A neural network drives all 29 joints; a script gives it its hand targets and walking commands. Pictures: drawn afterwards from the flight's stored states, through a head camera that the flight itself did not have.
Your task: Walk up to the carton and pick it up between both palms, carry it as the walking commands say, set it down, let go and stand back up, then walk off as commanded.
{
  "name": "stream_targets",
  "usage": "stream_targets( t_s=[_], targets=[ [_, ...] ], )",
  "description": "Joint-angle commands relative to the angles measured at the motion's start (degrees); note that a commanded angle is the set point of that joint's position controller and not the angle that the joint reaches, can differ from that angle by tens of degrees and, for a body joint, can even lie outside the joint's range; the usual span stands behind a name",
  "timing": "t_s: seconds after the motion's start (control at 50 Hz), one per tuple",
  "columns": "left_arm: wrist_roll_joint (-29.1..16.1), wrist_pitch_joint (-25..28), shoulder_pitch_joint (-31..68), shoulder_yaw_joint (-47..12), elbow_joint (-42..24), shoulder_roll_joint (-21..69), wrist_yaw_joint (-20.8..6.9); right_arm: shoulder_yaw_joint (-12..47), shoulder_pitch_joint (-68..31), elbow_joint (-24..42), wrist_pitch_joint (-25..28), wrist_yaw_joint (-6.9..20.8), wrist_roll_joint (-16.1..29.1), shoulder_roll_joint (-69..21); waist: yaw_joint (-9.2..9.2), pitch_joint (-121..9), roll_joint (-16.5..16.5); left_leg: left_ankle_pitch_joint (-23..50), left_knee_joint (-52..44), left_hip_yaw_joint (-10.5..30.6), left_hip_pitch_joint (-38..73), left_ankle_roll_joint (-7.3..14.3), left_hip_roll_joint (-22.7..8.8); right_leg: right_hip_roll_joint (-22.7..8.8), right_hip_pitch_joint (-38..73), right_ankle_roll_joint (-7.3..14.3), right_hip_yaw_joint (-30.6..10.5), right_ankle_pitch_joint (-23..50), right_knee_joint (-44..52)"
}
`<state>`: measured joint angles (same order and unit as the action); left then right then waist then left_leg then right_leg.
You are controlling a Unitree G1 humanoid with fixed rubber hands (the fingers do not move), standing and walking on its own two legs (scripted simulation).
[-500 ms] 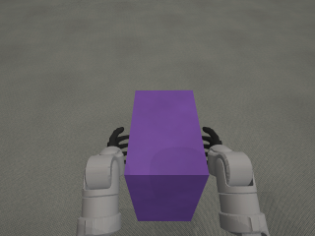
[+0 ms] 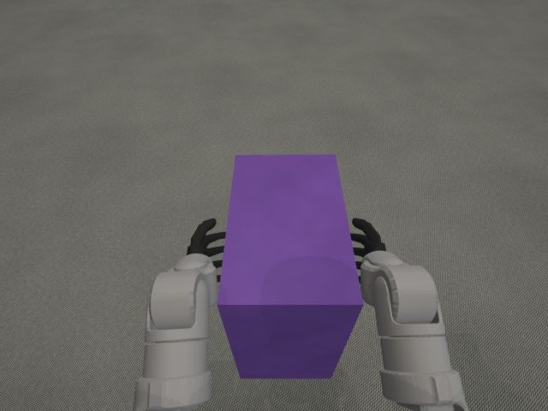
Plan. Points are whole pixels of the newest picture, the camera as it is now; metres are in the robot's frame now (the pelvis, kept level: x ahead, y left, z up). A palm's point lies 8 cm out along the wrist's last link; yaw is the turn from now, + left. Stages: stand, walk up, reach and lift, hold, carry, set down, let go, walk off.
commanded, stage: carry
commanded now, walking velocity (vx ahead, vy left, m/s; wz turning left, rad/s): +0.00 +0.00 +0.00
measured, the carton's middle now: (285, 272) +0.33 +0.01 +0.01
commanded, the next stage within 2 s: none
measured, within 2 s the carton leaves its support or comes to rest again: neither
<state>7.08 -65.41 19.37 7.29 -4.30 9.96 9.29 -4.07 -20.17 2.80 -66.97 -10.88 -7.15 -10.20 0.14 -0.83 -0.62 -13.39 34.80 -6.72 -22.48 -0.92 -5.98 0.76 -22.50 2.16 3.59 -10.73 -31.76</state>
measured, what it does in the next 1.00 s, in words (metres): stands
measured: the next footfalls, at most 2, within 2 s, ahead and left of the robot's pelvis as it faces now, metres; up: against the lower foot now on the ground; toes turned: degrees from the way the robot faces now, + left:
right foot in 1.80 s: +0.02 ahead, -0.08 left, +0.00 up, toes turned -7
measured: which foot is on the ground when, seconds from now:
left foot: down 0.00-1.00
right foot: down 0.00-1.00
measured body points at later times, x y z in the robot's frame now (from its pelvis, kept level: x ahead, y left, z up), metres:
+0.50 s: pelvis +0.00 +0.00 +0.00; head +0.01 +0.01 +0.45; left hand +0.32 +0.13 +0.05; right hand +0.32 -0.12 +0.06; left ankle +0.05 +0.13 -0.73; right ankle +0.06 -0.10 -0.73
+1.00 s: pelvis +0.00 +0.00 +0.00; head +0.01 +0.02 +0.45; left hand +0.31 +0.14 +0.08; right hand +0.31 -0.11 +0.08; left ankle +0.05 +0.13 -0.73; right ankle +0.06 -0.10 -0.73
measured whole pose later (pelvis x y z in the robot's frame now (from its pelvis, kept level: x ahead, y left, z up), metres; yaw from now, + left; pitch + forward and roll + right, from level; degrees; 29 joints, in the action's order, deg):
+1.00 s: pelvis +0.00 +0.00 +0.00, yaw +0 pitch +2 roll -1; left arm 6.4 -64.8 16.6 4.8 -11.1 9.2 9.6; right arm -1.1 -17.1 8.6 -65.1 -11.9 -4.6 -9.3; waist 0.1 -1.0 -0.6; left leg -14.0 35.4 -6.7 -22.7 -0.9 -6.0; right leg 0.7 -22.5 1.9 3.5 -11.0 -31.7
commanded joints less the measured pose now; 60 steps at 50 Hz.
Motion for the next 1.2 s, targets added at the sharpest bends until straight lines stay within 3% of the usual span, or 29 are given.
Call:
stream_targets(
  t_s=[0.0, 0.1, 0.22, 0.38, 0.74, 0.76, 0.78, 0.84, 0.86, 0.9, 0.94, 1.02, 1.1, 1.18],
  targets=[
    [-19.71, 3.31, 29.92, -33.91, -3.72, 58.16, -14.40, 31.16, -30.27, 7.20, 5.44, 15.00, 21.02, -58.17, -0.33, -27.10, -0.04, 2.44, -5.36, 4.79, 10.16, 1.77, -2.50, -9.55, 4.97, 0.41, -9.07, 3.14, 8.07],
    [-19.72, 4.40, 29.91, -33.87, -4.58, 57.86, -14.23, 31.47, -30.69, 8.25, 6.58, 14.76, 21.17, -57.89, -0.31, -27.26, -0.36, 1.76, -4.75, 4.35, 10.10, 1.77, -2.09, -9.83, 5.30, 0.46, -9.59, 2.85, 8.59],
    [-17.41, 5.93, 28.19, -31.67, -0.38, 56.33, -14.12, 29.18, -28.48, 3.72, 8.12, 14.74, 18.81, -56.44, -0.30, -26.92, -0.07, 2.58, -5.29, 4.58, 10.18, 1.97, -2.33, -9.53, 5.15, 0.46, -8.97, 3.29, 8.13],
    [-17.99, 7.43, 29.08, -32.30, -3.47, 55.82, -13.84, 29.83, -28.65, 5.98, 9.72, 14.50, 19.36, -56.26, -0.25, -27.52, -0.19, 2.34, -4.86, 4.33, 10.29, 2.00, -2.22, -9.62, 5.73, 0.56, -9.21, 3.93, 8.09],
    [-16.07, 10.12, 27.40, -30.55, -0.61, 54.18, -13.74, 28.14, -27.12, 3.36, 12.62, 14.30, 17.31, -54.41, -0.23, -27.46, 0.17, 2.10, -4.81, 4.25, 10.10, 2.18, -1.86, -9.63, 5.97, 0.60, -9.43, 3.23, 8.21],
    [-15.82, 10.26, 27.23, -30.20, 0.05, 54.06, -13.73, 27.88, -26.92, 2.66, 12.74, 14.29, 17.07, -54.34, -0.23, -27.37, 0.12, 2.27, -4.89, 4.30, 10.04, 2.17, -1.91, -9.52, 6.06, 0.66, -9.31, 3.31, 8.11],
    [-10.10, 12.33, 24.73, -23.46, 11.29, 51.20, -13.81, 21.23, -24.43, -8.57, 14.83, 14.49, 11.44, -51.52, -0.36, -27.49, 0.32, 1.72, -4.49, 4.21, 9.59, 2.44, -1.23, -9.74, 6.83, 0.82, -9.83, 3.22, 8.34],
    [-23.22, 9.16, 30.93, -39.21, -15.65, 57.49, -13.60, 37.74, -31.09, 18.64, 11.64, 14.27, 24.74, -58.02, -0.35, -26.99, -0.86, 1.11, -3.08, 3.60, 8.18, 1.61, 0.02, -11.96, 7.02, 0.37, -11.59, 2.48, 9.51],
    [-25.60, 6.77, 30.98, -41.85, -19.39, 58.79, -13.52, 40.62, -31.09, 21.98, 9.15, 14.10, 27.33, -59.79, -0.36, -26.94, -1.42, -0.15, -2.43, 3.24, 7.59, 1.21, 0.37, -12.87, 7.02, 0.26, -12.44, 0.75, 10.17],
    [-25.14, 2.47, 28.54, -41.02, -16.67, 59.45, -13.45, 40.53, -30.29, 20.24, 4.78, 13.84, 27.39, -60.38, -0.47, -26.28, -3.02, -3.14, -0.72, 2.79, 5.16, 1.02, 1.22, -15.24, 7.82, 0.45, -15.06, -2.05, 11.59],
    [-24.04, -1.02, 25.92, -40.04, -13.65, 58.10, -13.63, 39.34, -27.49, 17.65, 1.38, 13.83, 26.37, -59.20, -0.65, -25.57, -4.75, -4.97, 1.32, 2.67, 2.24, 0.78, 1.95, -17.53, 9.57, 1.47, -16.94, 2.25, 11.26],
    [-22.62, -4.41, 23.20, -38.71, -8.68, 57.47, -14.63, 37.69, -25.11, 13.75, -2.21, 14.80, 24.95, -58.08, -0.65, -24.22, -5.77, -5.95, -0.68, 2.10, 2.71, 0.86, 2.87, -17.82, 8.33, 1.88, -15.27, 5.79, 9.30],
    [-24.01, -5.02, 28.84, -39.39, -11.84, 59.73, -14.67, 37.57, -29.79, 15.63, -3.03, 15.68, 25.84, -59.82, -0.43, -23.03, -0.61, 3.41, -6.18, 4.11, 9.32, 1.79, -0.51, -13.43, 1.71, -0.62, -9.32, 0.41, 4.92],
    [-26.17, -5.42, 33.50, -40.65, -15.49, 62.38, -14.52, 36.79, -33.74, 18.63, -3.16, 15.54, 26.90, -61.03, -0.74, -23.07, 8.06, 6.84, -10.96, 10.01, 10.59, 5.35, -6.38, -6.49, -0.48, -1.65, -1.47, -2.21, -4.15]
  ],
)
